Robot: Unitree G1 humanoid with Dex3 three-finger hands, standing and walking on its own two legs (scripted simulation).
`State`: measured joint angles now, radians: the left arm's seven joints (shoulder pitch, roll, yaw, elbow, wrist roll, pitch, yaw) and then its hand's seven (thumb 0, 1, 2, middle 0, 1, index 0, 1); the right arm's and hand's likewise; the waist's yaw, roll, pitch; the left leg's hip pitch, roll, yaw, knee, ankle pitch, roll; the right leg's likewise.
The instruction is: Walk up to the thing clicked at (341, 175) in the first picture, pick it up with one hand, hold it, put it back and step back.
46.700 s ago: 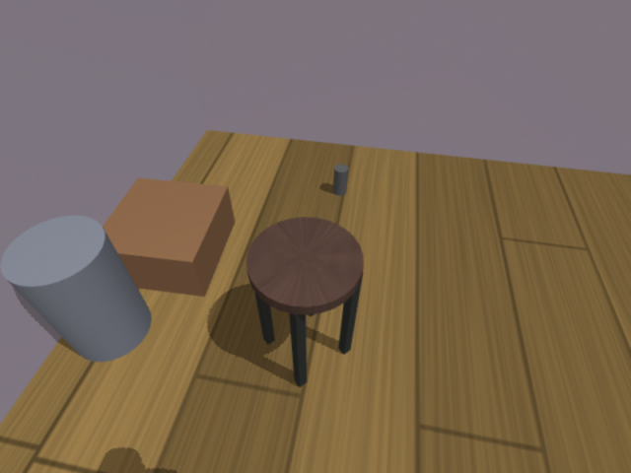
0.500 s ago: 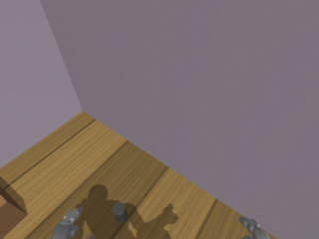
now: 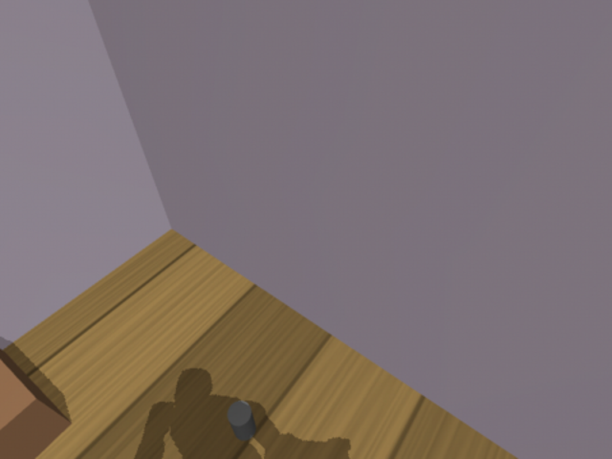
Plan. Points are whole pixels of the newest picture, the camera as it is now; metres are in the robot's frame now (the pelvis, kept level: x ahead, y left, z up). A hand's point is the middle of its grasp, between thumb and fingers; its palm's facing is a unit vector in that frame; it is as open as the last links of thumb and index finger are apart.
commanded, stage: stand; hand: left
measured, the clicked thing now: (242, 421) +0.40 +0.20 -0.70
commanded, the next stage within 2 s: step back in 1.60 s
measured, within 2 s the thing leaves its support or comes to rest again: neither
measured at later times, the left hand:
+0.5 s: hand out of the picture +0.05 +0.24 -0.16, palm faces -0.02 -0.94 -0.34, open 7.4 cm
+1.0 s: hand out of the picture +0.09 +0.24 -0.15, palm faces -0.02 -0.94 -0.34, open 7.4 cm
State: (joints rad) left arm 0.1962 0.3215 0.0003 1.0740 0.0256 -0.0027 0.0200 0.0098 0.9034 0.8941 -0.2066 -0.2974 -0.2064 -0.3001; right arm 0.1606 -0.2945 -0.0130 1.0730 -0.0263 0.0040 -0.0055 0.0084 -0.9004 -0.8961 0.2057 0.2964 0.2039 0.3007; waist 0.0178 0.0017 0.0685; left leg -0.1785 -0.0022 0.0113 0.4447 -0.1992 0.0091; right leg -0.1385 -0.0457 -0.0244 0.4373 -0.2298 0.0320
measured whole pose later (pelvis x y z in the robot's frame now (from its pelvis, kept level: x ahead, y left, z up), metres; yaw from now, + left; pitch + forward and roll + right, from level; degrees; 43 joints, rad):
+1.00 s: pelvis +0.02 -0.01 +0.01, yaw -1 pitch -3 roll +0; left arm 0.09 0.33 0.01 1.16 0.01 -0.01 0.01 0.01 0.91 0.89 -0.21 -0.30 -0.21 -0.30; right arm 0.10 -0.33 0.00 1.15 -0.01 -0.01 0.00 0.01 -0.90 -0.90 0.21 0.30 0.20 0.30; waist 0.00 0.00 0.06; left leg -0.11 0.01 0.02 0.33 -0.17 0.00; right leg -0.08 -0.03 -0.02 0.32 -0.19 0.02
